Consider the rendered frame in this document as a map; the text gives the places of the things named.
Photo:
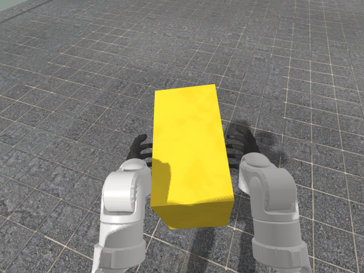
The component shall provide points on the carton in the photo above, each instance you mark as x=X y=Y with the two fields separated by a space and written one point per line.
x=191 y=183

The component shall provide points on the robot right forearm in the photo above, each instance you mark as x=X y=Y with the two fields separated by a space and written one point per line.
x=273 y=196

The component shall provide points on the robot right hand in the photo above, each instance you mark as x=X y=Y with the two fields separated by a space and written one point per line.
x=249 y=144

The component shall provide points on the robot left forearm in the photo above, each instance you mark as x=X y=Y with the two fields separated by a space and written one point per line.
x=121 y=244

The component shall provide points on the robot left hand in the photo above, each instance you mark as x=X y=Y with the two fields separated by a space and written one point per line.
x=137 y=147

